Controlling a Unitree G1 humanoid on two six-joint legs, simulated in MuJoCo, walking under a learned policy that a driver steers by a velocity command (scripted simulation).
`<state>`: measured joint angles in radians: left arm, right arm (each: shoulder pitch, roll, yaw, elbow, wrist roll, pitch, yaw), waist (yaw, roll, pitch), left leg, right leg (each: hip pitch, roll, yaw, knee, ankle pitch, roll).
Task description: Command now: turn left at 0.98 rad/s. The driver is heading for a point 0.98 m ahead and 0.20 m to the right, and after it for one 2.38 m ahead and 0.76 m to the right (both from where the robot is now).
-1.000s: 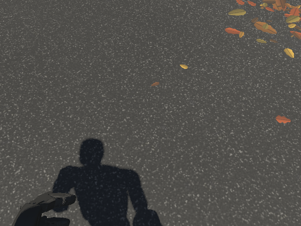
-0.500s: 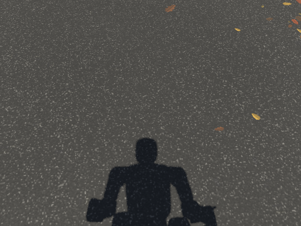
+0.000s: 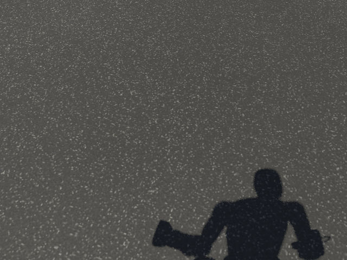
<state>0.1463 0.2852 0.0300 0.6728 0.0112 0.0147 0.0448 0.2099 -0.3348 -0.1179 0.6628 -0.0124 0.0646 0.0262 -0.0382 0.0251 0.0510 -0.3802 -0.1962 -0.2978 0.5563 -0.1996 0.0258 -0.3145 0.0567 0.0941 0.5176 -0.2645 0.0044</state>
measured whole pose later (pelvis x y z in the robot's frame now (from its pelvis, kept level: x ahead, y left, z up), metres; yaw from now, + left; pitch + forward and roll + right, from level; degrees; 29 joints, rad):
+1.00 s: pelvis +0.24 -0.17 -0.03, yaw -23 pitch +1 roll +0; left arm 0.21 0.34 0.07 0.71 0.02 0.01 -0.04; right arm 0.27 -0.29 -0.03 0.77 -0.05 -0.08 0.02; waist -0.03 0.02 0.05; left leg -0.30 0.15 -0.03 1.34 -0.34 -0.02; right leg -0.47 0.09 -0.06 0.76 -0.31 -0.12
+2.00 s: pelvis +1.06 -0.50 +0.01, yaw +12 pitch +3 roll -1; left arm 0.33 0.32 0.04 0.78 0.03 -0.10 0.01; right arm 0.12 -0.39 -0.09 0.72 -0.04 -0.02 0.03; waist 0.05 0.04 0.07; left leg -0.62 -0.07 -0.04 1.14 -0.40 0.03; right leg -0.24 -0.05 -0.06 0.44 -0.24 0.03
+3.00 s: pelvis +1.22 -0.51 +0.00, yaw -33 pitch +1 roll +0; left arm 0.21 0.33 0.09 0.65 0.02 0.07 -0.01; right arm 0.16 -0.29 -0.03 0.69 -0.01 0.02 -0.03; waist 0.02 -0.02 0.05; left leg -0.35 -0.06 -0.07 0.61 -0.32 0.00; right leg -0.33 0.20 0.29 0.51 -0.17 -0.05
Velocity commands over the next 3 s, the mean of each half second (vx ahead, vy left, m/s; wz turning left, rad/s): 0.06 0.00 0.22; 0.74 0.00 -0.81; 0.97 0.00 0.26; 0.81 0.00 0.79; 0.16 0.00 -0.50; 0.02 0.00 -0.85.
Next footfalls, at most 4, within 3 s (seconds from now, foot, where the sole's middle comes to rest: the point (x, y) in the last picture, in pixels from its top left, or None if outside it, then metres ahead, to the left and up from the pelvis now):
0.38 left None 0.00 0.10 -0.77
0.88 right None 0.30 -0.25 -0.77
1.38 left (267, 183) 0.75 -0.38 -0.77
1.80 right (302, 114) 1.12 -0.63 -0.77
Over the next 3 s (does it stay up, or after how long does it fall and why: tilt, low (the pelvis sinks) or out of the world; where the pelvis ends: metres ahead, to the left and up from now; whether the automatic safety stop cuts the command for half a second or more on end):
stays up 1.22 -0.51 0.00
